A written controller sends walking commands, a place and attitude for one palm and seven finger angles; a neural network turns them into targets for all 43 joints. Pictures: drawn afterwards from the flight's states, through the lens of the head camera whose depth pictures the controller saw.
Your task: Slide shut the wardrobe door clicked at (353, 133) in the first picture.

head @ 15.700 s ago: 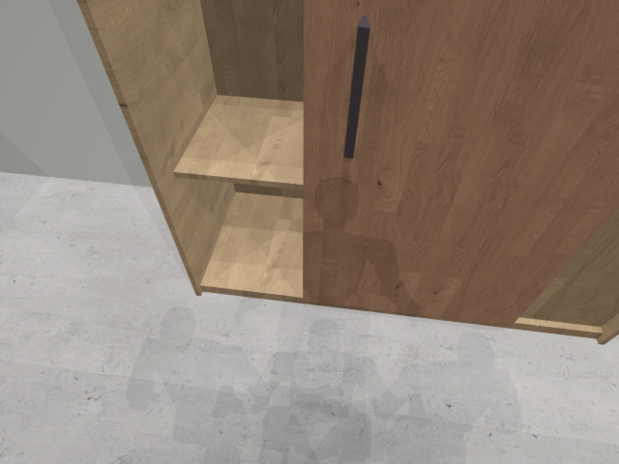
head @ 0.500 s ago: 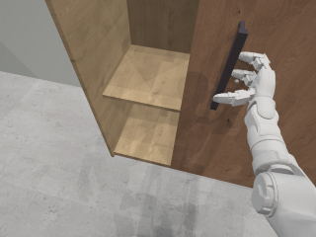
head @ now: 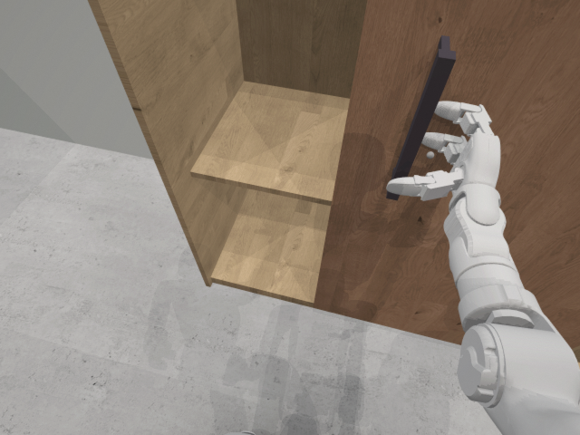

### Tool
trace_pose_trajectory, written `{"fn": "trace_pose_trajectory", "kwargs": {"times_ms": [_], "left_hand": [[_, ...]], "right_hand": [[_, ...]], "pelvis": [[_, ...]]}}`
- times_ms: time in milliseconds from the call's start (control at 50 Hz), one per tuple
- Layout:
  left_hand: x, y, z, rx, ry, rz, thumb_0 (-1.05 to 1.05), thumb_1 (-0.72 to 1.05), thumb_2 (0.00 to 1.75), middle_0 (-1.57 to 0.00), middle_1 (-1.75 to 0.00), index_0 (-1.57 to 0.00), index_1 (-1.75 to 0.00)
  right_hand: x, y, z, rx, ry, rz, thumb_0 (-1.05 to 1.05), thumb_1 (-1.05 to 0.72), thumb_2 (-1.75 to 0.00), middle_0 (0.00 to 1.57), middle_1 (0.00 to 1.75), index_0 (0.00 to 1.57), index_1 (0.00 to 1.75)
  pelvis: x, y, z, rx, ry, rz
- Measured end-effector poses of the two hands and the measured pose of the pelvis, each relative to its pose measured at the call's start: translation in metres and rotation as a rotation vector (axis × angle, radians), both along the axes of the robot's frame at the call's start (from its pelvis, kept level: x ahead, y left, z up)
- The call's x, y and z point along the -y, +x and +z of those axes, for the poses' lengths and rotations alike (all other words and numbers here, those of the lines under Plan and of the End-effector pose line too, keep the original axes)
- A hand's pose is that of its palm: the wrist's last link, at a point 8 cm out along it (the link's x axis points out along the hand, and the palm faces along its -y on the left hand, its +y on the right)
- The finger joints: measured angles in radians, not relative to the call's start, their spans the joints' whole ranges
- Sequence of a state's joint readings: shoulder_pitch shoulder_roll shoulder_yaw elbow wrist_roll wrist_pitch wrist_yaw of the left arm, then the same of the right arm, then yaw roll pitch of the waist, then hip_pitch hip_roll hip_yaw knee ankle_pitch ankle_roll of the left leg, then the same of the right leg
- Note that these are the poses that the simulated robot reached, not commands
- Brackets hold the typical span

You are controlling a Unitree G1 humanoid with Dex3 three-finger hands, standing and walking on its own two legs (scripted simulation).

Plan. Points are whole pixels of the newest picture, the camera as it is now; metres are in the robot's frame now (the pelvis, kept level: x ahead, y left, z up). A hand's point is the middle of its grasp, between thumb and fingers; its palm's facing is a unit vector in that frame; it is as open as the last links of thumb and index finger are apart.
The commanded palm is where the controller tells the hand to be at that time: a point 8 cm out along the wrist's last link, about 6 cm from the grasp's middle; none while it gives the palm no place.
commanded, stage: slide the fingers in behind the handle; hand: right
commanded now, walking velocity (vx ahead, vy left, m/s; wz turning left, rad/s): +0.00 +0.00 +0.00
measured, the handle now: (414, 129) +0.54 -0.09 +0.13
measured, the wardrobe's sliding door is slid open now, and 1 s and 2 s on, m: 0.39 0.39 0.39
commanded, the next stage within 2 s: grip the handle and tug to test in 1.44 s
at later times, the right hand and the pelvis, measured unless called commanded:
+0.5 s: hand (411, 153) +0.48 -0.08 +0.13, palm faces +0.08 +1.00 +0.02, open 14.0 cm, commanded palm +0.45 -0.14 +0.14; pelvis +0.00 +0.00 +0.00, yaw -1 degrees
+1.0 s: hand (400, 149) +0.48 -0.07 +0.14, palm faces +0.06 +1.00 +0.01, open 14.0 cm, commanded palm +0.45 -0.12 +0.14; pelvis +0.01 +0.01 +0.00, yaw -1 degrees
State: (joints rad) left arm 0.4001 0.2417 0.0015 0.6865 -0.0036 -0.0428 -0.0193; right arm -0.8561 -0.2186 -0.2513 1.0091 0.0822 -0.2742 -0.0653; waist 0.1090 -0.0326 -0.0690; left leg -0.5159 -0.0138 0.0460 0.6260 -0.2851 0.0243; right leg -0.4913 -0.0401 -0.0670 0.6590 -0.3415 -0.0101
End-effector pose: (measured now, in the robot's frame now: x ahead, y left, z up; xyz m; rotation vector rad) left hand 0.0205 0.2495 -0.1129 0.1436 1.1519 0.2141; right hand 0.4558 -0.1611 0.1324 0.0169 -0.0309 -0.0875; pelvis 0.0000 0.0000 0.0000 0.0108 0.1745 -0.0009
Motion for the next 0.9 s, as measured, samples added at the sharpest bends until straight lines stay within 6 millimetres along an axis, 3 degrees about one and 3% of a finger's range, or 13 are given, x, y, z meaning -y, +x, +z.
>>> {"fn": "trace_pose_trajectory", "kwargs": {"times_ms": [340,540,680,900], "left_hand": [[0.001,0.025,0.001,0.056,-0.006,-0.033,0.01,0.91,0.90,-0.20,-0.30,-0.20,-0.30],[-0.001,0.027,0.001,0.044,-0.005,-0.028,0.01,0.91,0.90,-0.20,-0.30,-0.20,-0.30],[-0.003,0.022,0.000,0.028,-0.008,-0.022,0.01,0.91,0.90,-0.20,-0.30,-0.20,-0.30],[-0.003,0.026,0.000,0.034,-0.012,-0.025,0.01,0.91,0.90,-0.20,-0.30,-0.20,-0.30]], "right_hand": [[-0.013,-0.002,0.008,0.021,-0.017,0.003,-0.01,0.50,-0.30,0.30,1.20,0.30,1.20],[-0.023,0.003,-0.004,-0.052,0.023,-0.006,-0.01,0.50,-0.30,0.30,1.20,0.30,1.20],[-0.021,0.004,0.006,0.028,-0.021,0.002,-0.01,0.50,-0.30,0.30,1.20,0.30,1.20],[-0.033,0.000,0.002,-0.013,0.014,0.014,-0.01,0.50,-0.30,0.30,1.20,0.29,1.20]], "pelvis": [[-0.001,0.002,0.001,0.008,-0.002,-0.006],[-0.005,0.005,0.002,0.007,-0.004,-0.005],[-0.006,0.007,0.001,0.001,-0.003,-0.004],[-0.006,0.009,0.003,0.008,-0.003,-0.008]]}}
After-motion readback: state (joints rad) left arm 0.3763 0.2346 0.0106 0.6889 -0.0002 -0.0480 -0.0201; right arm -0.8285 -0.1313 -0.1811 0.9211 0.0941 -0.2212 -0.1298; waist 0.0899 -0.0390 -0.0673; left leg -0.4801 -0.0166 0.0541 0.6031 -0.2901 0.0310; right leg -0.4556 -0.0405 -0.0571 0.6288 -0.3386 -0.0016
